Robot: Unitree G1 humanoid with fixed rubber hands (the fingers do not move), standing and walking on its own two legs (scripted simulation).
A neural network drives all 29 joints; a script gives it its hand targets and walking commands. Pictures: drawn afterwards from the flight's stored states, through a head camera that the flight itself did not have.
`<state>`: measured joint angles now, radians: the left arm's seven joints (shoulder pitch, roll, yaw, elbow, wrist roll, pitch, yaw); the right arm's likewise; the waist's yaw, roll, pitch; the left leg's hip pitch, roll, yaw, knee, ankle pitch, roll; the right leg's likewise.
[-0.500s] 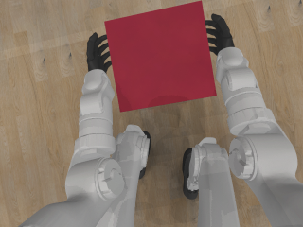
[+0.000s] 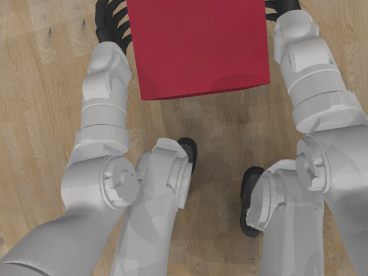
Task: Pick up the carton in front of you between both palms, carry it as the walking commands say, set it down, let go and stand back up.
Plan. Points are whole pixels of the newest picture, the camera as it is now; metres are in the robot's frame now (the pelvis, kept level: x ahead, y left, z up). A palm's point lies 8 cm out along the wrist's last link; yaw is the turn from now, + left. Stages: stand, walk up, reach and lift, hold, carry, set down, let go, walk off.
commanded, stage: set down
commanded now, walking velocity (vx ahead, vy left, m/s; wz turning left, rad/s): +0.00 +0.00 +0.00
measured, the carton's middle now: (198, 46) +0.51 +0.09 -0.23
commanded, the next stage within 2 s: none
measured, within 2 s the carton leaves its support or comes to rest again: rests again in 0.74 s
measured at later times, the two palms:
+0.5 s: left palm (119, 48) +0.48 +0.22 -0.15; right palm (287, 22) +0.55 -0.07 -0.19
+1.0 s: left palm (117, 53) +0.47 +0.24 -0.17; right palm (281, 23) +0.55 -0.06 -0.19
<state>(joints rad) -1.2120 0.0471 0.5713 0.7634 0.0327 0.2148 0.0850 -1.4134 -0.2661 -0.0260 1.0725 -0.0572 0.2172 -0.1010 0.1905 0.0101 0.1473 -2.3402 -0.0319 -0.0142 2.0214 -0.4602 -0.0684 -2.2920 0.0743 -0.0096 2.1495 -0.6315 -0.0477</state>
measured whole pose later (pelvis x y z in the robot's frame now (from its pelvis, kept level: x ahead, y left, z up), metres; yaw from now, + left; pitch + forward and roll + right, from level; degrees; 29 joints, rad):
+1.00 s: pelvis -0.01 +0.00 -0.02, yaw +0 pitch +39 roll +5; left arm -1.29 0.16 0.61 1.05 0.04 0.10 0.03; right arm -1.50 -0.26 -0.05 1.19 -0.13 0.14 0.00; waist 0.16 0.05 0.28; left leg -2.31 -0.04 0.01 2.09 -0.47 -0.07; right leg -2.27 0.09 0.02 2.23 -0.64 -0.04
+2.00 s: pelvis +0.01 +0.01 +0.13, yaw -1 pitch +47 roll +3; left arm -0.91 0.08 0.36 0.61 -0.12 0.18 0.15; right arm -1.27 -0.42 -0.05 0.98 -0.01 0.22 0.03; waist 0.19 -0.03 -0.05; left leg -2.01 -0.04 0.00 1.58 -0.40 -0.03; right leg -1.96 0.06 0.04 1.69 -0.55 -0.01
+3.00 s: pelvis +0.12 +0.03 +0.37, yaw -2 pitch +16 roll +0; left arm 0.13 0.19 0.01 0.38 -0.04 0.02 -0.08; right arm -0.09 -0.17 -0.13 0.57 -0.06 0.01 -0.05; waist 0.11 0.04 -0.01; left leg -0.63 -0.05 -0.02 0.62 -0.26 0.02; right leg -0.56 0.02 0.07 0.63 -0.35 0.01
